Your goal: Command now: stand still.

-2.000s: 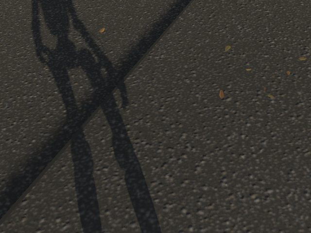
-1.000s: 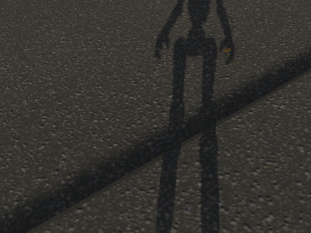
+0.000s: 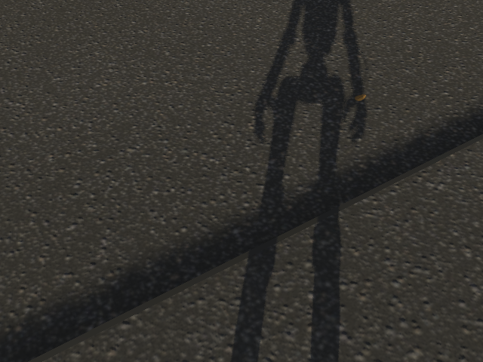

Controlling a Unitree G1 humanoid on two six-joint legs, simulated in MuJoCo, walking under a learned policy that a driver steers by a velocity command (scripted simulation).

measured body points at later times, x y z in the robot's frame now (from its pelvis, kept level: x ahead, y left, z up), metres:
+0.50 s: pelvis +0.01 +0.00 +0.00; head +0.02 +0.00 +0.45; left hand +0.00 +0.22 -0.16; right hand -0.01 -0.23 -0.16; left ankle -0.02 +0.11 -0.75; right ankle +0.02 -0.12 -0.75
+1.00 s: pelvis +0.14 -0.04 +0.00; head +0.15 -0.06 +0.45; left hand +0.06 +0.19 -0.14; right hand +0.18 -0.28 -0.16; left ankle +0.12 +0.08 -0.67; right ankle +0.05 -0.11 -0.75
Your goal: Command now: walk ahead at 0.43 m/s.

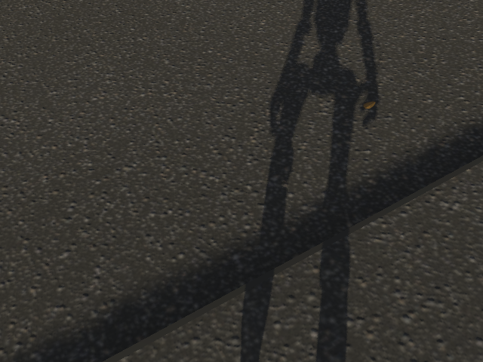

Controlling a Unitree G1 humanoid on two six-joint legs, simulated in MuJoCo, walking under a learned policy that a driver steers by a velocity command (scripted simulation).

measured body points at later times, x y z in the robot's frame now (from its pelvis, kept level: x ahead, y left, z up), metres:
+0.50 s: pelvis +0.28 +0.03 +0.00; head +0.29 +0.04 +0.45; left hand +0.36 +0.27 -0.14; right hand +0.25 -0.21 -0.15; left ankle +0.27 +0.07 -0.74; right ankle +0.32 -0.12 -0.66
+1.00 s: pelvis +0.57 -0.02 +0.00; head +0.59 -0.02 +0.45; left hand +0.60 +0.24 -0.14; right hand +0.61 -0.27 -0.15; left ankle +0.54 +0.13 -0.67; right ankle +0.59 -0.07 -0.74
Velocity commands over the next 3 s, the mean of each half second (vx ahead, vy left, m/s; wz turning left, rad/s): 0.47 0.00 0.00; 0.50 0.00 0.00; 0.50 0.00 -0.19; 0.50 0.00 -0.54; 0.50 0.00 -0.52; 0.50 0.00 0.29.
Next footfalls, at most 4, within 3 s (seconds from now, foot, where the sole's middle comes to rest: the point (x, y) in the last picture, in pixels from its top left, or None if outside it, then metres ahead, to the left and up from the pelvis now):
0.26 left None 0.31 0.08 -0.78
0.80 right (292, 319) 0.63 -0.07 -0.78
1.50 left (218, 233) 1.03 0.17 -0.91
1.96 right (286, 196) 1.20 -0.09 -0.91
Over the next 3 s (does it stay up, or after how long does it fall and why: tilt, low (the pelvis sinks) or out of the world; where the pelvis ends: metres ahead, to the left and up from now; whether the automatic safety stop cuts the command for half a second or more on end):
stays up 1.57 -0.25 -0.14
